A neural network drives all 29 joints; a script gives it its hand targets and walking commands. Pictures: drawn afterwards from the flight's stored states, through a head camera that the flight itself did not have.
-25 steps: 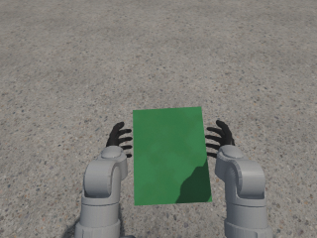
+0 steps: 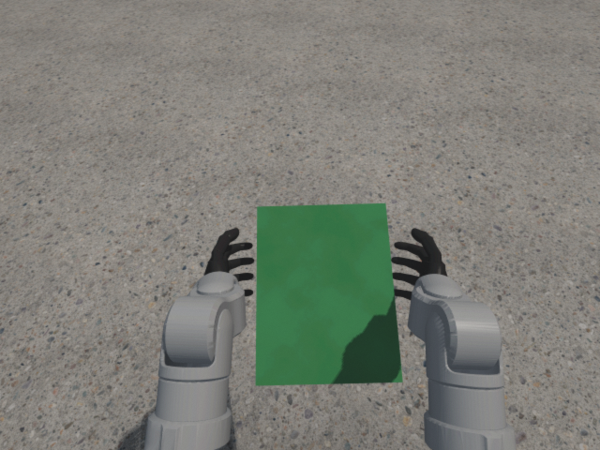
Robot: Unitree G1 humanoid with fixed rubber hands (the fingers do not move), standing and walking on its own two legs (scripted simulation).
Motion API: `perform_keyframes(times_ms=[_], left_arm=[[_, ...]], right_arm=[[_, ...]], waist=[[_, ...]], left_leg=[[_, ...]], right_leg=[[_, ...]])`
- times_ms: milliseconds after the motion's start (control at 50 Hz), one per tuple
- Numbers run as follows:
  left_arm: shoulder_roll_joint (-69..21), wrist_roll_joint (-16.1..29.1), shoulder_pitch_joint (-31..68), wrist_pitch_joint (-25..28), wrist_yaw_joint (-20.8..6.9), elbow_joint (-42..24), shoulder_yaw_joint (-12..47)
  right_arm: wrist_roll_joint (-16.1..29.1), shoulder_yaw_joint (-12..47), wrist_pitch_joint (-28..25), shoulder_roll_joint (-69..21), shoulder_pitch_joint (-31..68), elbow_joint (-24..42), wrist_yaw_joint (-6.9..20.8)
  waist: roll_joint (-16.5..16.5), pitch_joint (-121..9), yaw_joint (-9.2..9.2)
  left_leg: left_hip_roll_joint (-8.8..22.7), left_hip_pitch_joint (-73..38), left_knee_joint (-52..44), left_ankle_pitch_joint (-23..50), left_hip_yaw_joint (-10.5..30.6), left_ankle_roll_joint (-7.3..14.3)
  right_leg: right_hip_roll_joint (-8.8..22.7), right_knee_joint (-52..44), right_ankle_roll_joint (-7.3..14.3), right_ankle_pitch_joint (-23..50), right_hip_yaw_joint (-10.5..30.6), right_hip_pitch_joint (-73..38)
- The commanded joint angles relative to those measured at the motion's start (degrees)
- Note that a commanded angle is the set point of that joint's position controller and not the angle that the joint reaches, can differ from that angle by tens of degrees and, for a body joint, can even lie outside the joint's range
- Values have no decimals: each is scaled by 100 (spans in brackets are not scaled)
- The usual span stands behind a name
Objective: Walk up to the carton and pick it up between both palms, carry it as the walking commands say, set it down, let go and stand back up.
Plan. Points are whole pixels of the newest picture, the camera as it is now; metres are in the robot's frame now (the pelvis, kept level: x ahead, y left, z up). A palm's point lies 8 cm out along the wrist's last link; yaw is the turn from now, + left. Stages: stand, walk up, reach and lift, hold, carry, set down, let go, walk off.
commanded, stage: carry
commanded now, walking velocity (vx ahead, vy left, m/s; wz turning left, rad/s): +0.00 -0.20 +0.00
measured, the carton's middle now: (321, 295) +0.34 +0.00 -0.02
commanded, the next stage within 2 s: none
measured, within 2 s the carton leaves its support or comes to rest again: neither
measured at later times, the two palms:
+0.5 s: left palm (330, 338) +0.22 -0.01 +0.10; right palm (572, 333) +0.23 -0.27 +0.10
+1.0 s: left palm (462, 424) +0.14 -0.13 +0.10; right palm out of the picture +0.15 -0.38 +0.10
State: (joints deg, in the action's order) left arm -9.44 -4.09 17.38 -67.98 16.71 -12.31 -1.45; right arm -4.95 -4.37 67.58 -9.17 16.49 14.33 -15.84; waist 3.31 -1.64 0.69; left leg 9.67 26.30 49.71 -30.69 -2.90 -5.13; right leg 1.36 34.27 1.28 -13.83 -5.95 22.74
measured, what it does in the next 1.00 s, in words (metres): steps to the right: left foot, then right foot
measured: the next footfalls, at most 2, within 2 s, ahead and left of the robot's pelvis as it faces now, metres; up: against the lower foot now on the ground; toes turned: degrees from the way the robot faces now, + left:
left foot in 0.20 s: +0.00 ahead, +0.05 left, +0.00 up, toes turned +8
right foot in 0.48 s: -0.01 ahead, -0.28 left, +0.00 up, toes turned -6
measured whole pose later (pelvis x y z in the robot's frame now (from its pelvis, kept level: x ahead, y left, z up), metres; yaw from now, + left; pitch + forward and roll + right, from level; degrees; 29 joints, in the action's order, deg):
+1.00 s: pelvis -0.14 -0.26 +0.01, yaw +0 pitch +2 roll -2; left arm -9.2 -4.4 16.9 -69.3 17.2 -13.6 -2.0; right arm -5.2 -4.2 67.4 -9.4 17.2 12.0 -14.7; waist 0.8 -2.4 1.9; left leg 8.3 19.8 32.6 -14.6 -5.5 -2.6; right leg 1.4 42.8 -2.0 -20.4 -3.0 25.1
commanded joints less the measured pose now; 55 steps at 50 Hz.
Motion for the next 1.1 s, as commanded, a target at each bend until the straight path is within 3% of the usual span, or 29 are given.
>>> perform_keyframes(times_ms=[0,160,180,200,220,240,280,320,360,400,440,460,480,500,520,560,740,760,780,800,820,860,920,960,1000,1020,1040,1060,1080], left_arm=[[-6029,1751,1798,311,-1334,-1013,2610],[-5863,1578,1643,329,-1223,-1116,2565],[-5833,1577,1648,297,-1207,-1069,2612],[-5874,1572,1665,251,-1192,-1016,2676],[-5906,1585,1905,189,-1215,-1121,2785],[-5914,1566,2038,199,-1235,-936,2728],[-6089,1816,2308,224,-1314,-1018,2947],[-6175,1970,2424,242,-1348,-1124,3065],[-6137,1973,2333,242,-1320,-1069,3038],[-6057,1980,2143,214,-1302,-947,3016],[-5983,1978,2001,173,-1296,-810,2950],[-5871,1932,2019,155,-1299,-760,2885],[-5847,1880,2019,141,-1328,-677,2850],[-5920,1839,1919,225,-1349,-594,2730],[-6027,1879,1889,254,-1349,-708,2736],[-6064,1736,1797,303,-1346,-845,2597],[-5940,1574,1666,330,-1234,-972,2545],[-5923,1578,1685,303,-1218,-928,2598],[-5960,1579,1728,264,-1203,-879,2669],[-6018,1588,1894,202,-1234,-961,2777],[-6014,1573,2097,212,-1252,-840,2760],[-6145,1816,2405,244,-1327,-947,2944],[-6258,2029,2598,269,-1351,-1075,3076],[-6206,1976,2322,227,-1313,-882,3044],[-6110,1955,2163,178,-1301,-719,2958],[-6034,1907,2151,155,-1302,-653,2896],[-5988,1856,2081,135,-1326,-519,2852],[-6055,1824,2045,212,-1333,-387,2747],[-6174,1876,2104,244,-1347,-493,2744]], right_arm=[[2069,3142,-187,-6171,2246,777,1282],[2046,2974,-216,-6043,1999,645,1311],[2008,2922,-191,-6035,1931,574,1317],[1945,2843,-168,-5965,1940,515,1322],[1820,2691,-187,-5934,1781,262,1319],[1855,2776,-177,-6011,1856,263,1357],[1801,2757,-220,-6139,1924,325,1379],[1759,2642,-261,-6128,1936,472,1353],[1727,2567,-274,-5971,1959,616,1303],[1629,2521,-251,-5783,1766,585,1241],[1572,2496,-201,-5665,1653,464,1193],[1559,2483,-180,-5668,1580,384,1179],[1493,2491,-165,-5640,1472,292,1159],[1667,2839,-151,-5728,1913,665,1209],[1804,2966,-147,-5848,2114,696,1227],[2033,3140,-193,-6128,2300,721,1292],[2028,2954,-218,-6034,2075,593,1318],[1997,2901,-197,-6038,2020,525,1328],[1943,2821,-180,-5989,2035,472,1337],[1827,2692,-199,-5962,1876,255,1337],[1845,2736,-201,-6029,1937,222,1370],[1790,2709,-232,-6143,1988,277,1401],[1748,2555,-299,-6072,2075,526,1364],[1679,2507,-283,-5881,1897,568,1303],[1608,2468,-226,-5743,1742,424,1253],[1585,2449,-202,-5682,1688,336,1232],[1499,2432,-179,-5626,1578,220,1202],[1649,2742,-150,-5692,2011,462,1236],[1771,2860,-155,-5846,2210,482,1255]], waist=[[-1476,-2346,3],[-1149,-2633,-27],[-961,-2613,-107],[47,-2425,-126],[1751,-1915,-177],[1162,-1727,-177],[309,-1646,-91],[507,-1598,-89],[810,-1669,-154],[1103,-1883,-201],[1016,-2032,-124],[459,-2067,-124],[-367,-2080,-169],[-2055,-2118,-106],[-2138,-2100,-29],[-1425,-2254,12],[-1214,-2600,-1],[-1018,-2574,-78],[-152,-2424,-107],[1649,-2056,-150],[1330,-1740,-153],[336,-1637,-84],[703,-1616,-109],[1012,-1833,-180],[825,-2028,-108],[309,-2093,-107],[-485,-2127,-146],[-1807,-2241,-91],[-1875,-2214,-34]], left_leg=[[-332,705,1384,-379,-147,155],[-730,-1106,-1709,846,-524,423],[-325,-2004,-2445,1520,-200,548],[735,-2654,-3133,1131,1320,899],[2272,-2360,-3461,2433,3046,1640],[2277,-2009,-3377,3073,2590,1920],[1635,-1753,-3044,3170,1396,1483],[1070,-1915,-2613,4124,465,1009],[967,-1895,-2455,4696,275,908],[946,-1879,-2317,4460,288,855],[716,-1582,-1896,3731,103,611],[454,-1277,-1505,3155,-42,440],[200,-387,-1087,1985,-98,220],[-318,520,-294,32,-639,-38],[-348,720,828,-879,-399,-5],[-341,753,1496,-421,-141,131],[-747,-940,-1628,732,-525,405],[-396,-1787,-2437,1446,-281,505],[550,-2592,-3062,1166,1061,798],[2155,-2547,-3369,2388,2881,1483],[2297,-2120,-3378,3123,2646,1862],[1657,-1782,-3065,3093,1498,1483],[745,-1719,-2497,4192,116,877],[651,-1832,-2314,4134,131,895],[418,-1553,-1907,3414,-45,708],[210,-1191,-1603,2839,-112,524],[-53,-345,-1277,1627,-75,285],[-329,58,-889,162,-338,67],[-374,156,-341,-475,-271,59]], right_leg=[[1524,-687,1079,3946,1395,-2098],[1105,-905,748,1775,1090,-1365],[1004,-784,495,1287,981,-634],[570,-3,172,464,693,372],[3,1261,-197,-1208,219,1391],[78,2495,-296,-1292,687,1343],[279,3031,-281,-944,1012,1212],[206,2163,-366,-692,684,1014],[1,1243,-420,-834,221,560],[-131,372,-418,-937,-35,95],[-171,-1050,-303,-181,-257,-776],[12,-1591,-303,130,-111,-1306],[653,-1554,-97,1220,658,-1981],[1587,-1190,603,2922,1838,-2152],[1790,-958,971,4043,1952,-2173],[1535,-728,1027,3978,1308,-2095],[1150,-908,763,1860,1121,-1509],[1049,-797,528,1438,995,-847],[664,-126,199,661,743,226],[90,1023,-193,-1042,231,1294],[47,2275,-324,-1338,546,1407],[247,2956,-288,-987,945,1231],[-17,1350,-368,-693,277,504],[-259,430,-387,-814,-121,52],[-220,-1124,-304,147,-311,-884],[112,-1541,-310,474,-13,-1511],[893,-1438,-121,1781,969,-2111],[1660,-1153,453,2969,1945,-2064],[1795,-1118,687,3547,2003,-2078]])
